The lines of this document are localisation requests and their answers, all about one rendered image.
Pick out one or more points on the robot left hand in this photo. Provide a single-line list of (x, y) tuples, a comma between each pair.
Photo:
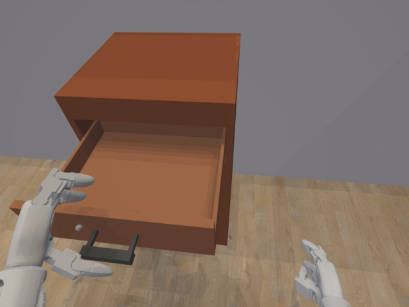
[(30, 245)]

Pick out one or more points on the handle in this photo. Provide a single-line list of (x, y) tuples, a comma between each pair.
[(118, 256)]

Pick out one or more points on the cabinet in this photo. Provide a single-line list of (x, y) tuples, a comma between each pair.
[(164, 78)]

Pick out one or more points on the robot right hand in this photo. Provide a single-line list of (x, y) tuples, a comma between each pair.
[(325, 279)]

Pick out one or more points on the drawer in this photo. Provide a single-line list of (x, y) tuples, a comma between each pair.
[(160, 181)]

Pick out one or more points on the left robot forearm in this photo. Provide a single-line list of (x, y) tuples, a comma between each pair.
[(21, 287)]

